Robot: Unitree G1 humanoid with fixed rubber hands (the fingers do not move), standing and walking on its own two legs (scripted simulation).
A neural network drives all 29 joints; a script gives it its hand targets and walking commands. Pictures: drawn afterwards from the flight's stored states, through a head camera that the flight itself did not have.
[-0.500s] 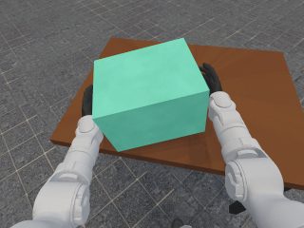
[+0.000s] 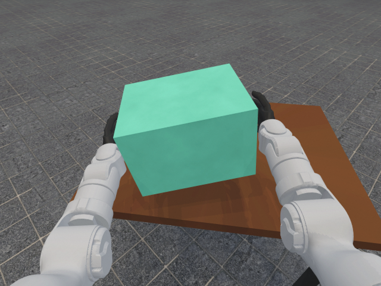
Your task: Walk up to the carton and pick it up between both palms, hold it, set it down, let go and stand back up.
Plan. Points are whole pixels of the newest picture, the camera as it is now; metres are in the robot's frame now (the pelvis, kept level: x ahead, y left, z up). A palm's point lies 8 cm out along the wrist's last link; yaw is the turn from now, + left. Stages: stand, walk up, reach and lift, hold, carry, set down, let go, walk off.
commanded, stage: reach and lift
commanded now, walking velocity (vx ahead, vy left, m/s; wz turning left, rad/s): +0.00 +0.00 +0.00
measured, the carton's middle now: (187, 127) +0.41 +0.00 +0.15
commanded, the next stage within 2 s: hold in 0.98 s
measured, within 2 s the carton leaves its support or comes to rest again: neither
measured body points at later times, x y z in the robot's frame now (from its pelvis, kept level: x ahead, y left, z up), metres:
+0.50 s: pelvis +0.01 +0.00 +0.00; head -0.05 -0.02 +0.45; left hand +0.41 +0.17 +0.15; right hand +0.42 -0.18 +0.18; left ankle +0.01 +0.14 -0.74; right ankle +0.09 -0.14 -0.74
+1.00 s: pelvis +0.01 +0.00 +0.01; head -0.05 -0.02 +0.45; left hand +0.41 +0.18 +0.18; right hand +0.42 -0.17 +0.20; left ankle +0.01 +0.14 -0.74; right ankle +0.09 -0.14 -0.74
